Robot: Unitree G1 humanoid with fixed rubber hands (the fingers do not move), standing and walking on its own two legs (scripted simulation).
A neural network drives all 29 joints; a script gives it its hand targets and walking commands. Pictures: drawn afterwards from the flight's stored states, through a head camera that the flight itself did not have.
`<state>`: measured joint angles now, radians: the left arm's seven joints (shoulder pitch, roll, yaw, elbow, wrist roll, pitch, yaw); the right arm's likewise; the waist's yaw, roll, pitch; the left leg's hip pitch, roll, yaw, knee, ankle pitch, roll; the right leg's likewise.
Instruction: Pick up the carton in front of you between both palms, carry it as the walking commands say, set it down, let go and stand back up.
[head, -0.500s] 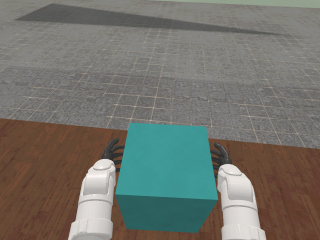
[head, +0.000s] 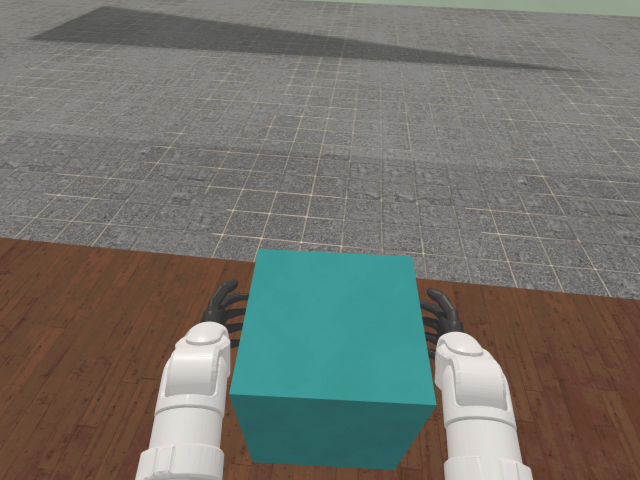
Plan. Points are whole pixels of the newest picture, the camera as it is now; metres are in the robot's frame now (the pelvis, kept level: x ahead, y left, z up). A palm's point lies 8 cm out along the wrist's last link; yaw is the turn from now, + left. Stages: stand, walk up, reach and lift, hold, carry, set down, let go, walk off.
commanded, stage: hold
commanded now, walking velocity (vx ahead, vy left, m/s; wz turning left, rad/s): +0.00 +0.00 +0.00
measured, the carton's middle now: (329, 363) +0.29 +0.00 -0.02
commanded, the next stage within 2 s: carry in 0.16 s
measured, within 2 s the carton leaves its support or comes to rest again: neither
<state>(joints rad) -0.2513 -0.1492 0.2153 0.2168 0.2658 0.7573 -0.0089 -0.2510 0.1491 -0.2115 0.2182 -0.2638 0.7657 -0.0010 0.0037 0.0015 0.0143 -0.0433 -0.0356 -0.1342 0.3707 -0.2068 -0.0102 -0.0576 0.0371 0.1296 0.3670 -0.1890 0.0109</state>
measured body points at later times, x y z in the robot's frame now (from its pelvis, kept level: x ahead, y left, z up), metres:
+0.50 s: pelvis +0.07 +0.02 -0.02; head +0.03 +0.02 +0.43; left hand +0.35 +0.18 +0.06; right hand +0.36 -0.13 +0.06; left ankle +0.01 +0.14 -0.75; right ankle +0.02 -0.11 -0.73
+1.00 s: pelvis +0.33 +0.06 -0.01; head +0.34 +0.06 +0.44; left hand +0.61 +0.21 +0.06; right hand +0.61 -0.10 +0.06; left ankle +0.32 +0.12 -0.75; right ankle +0.23 -0.06 -0.66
